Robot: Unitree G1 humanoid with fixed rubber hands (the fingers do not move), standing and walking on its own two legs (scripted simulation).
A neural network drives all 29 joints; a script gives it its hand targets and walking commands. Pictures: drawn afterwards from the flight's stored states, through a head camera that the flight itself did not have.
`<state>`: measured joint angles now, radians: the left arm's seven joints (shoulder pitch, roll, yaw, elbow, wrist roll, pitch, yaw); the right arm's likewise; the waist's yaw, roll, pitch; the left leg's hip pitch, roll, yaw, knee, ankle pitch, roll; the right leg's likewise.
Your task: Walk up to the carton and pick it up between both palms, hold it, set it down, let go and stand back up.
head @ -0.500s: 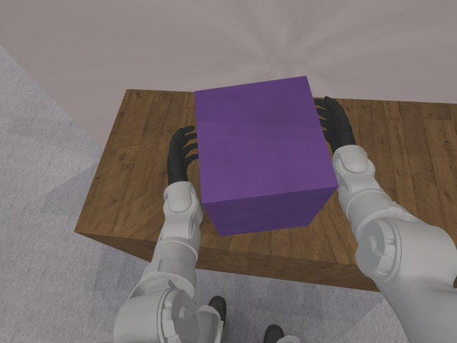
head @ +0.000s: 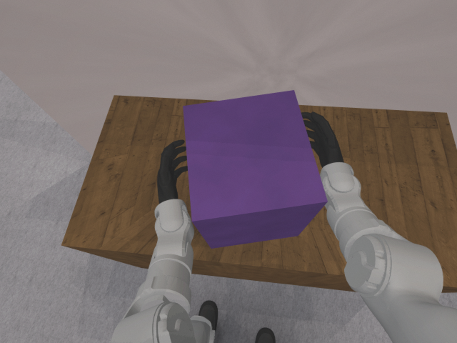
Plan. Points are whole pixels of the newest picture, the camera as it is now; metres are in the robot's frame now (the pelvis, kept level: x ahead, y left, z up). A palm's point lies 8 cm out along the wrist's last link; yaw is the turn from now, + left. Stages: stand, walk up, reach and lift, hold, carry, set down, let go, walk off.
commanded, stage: reach and lift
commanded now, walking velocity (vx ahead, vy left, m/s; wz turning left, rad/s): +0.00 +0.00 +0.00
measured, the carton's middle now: (247, 179) +0.41 +0.06 -0.08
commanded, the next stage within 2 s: none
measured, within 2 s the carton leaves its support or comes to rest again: leaves its support in 1.38 s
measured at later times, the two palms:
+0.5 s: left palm (170, 190) +0.34 +0.19 -0.02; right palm (327, 156) +0.45 -0.08 -0.02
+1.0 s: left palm (166, 192) +0.34 +0.19 -0.03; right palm (325, 163) +0.44 -0.08 -0.01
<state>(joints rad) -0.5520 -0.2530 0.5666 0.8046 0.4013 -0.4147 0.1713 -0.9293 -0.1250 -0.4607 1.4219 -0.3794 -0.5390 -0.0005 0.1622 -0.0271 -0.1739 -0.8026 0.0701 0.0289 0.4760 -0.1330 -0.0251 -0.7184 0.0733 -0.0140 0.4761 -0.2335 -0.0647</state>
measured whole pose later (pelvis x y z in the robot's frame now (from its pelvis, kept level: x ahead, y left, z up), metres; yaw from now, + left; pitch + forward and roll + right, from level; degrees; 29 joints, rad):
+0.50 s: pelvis +0.00 +0.00 +0.00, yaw +0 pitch +28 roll +0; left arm -0.56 -0.24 0.57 0.86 0.36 -0.47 0.16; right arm -0.93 -0.12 -0.42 1.45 -0.34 -0.60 -0.03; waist 0.16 -0.01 -0.18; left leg -0.81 0.07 0.03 0.46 -0.13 -0.03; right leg -0.73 0.07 -0.02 0.47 -0.23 -0.07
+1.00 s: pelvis +0.00 +0.01 +0.00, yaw +1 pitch +27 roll -1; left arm -0.52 -0.18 0.46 0.93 0.28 -0.52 0.19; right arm -0.87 -0.11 -0.31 1.45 -0.27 -0.63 -0.07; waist 0.13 0.01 -0.19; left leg -0.77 0.06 0.02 0.43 -0.13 -0.03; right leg -0.67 0.07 -0.03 0.41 -0.21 -0.05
